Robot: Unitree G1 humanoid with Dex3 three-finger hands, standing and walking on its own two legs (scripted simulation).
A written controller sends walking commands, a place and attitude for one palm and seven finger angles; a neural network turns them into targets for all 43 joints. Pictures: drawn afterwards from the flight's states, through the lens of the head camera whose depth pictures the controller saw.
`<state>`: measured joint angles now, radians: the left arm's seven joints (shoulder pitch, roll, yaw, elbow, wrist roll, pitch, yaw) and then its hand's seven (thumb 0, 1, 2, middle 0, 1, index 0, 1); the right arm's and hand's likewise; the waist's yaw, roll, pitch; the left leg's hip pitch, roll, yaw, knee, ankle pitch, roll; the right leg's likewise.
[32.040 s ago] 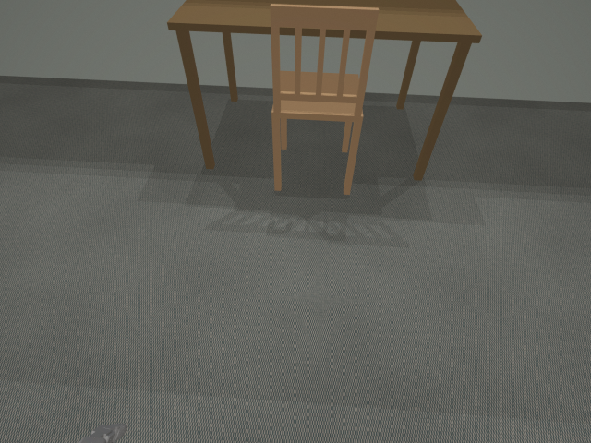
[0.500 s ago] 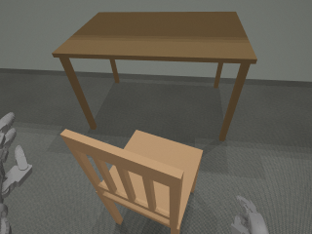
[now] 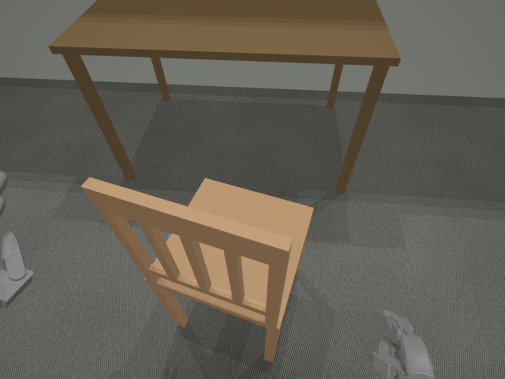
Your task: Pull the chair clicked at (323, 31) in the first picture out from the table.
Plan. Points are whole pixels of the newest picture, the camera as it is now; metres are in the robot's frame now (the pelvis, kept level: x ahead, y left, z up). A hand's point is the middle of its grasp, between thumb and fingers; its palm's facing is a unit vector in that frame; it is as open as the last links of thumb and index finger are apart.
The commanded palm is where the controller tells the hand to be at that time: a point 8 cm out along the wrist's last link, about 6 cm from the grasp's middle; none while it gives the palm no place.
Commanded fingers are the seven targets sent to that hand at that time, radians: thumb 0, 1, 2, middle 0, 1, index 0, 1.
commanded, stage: step back with the hand held close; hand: left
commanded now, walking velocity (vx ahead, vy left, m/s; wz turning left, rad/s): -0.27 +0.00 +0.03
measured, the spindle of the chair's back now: (197, 263) +0.35 +0.14 -0.11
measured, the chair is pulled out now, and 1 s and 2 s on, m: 0.62 0.62 0.62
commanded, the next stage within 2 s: stop stepping back and stand still in 1.02 s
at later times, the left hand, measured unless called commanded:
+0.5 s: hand out of the picture +0.13 +0.28 +0.16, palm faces +0.47 -0.73 -0.50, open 7.4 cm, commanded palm +0.07 +0.31 +0.18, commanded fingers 0.00 0.90 0.90 -0.20 -0.30 -0.20 -0.30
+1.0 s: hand out of the picture +0.10 +0.24 +0.18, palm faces +0.39 -0.79 -0.47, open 7.4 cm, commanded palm +0.03 +0.29 +0.18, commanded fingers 0.00 0.90 0.90 -0.20 -0.30 -0.20 -0.30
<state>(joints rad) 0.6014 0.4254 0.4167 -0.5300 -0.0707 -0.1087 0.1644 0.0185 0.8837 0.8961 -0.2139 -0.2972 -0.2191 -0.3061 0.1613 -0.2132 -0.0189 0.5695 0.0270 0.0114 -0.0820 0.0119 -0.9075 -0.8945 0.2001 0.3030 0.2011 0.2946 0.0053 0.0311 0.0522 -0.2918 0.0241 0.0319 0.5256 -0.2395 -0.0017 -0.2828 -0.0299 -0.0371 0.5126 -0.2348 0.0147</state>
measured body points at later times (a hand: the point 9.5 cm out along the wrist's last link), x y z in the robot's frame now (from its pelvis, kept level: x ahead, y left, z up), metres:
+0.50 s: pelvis -0.06 +0.00 -0.02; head -0.04 +0.01 +0.43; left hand +0.10 +0.31 +0.19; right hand +0.11 -0.22 -0.10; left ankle +0.02 +0.12 -0.73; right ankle +0.02 -0.13 -0.73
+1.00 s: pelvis -0.12 -0.01 -0.01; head -0.06 +0.02 +0.43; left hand +0.07 +0.28 +0.20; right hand +0.07 -0.22 -0.09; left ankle +0.01 +0.12 -0.74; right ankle -0.20 -0.15 -0.74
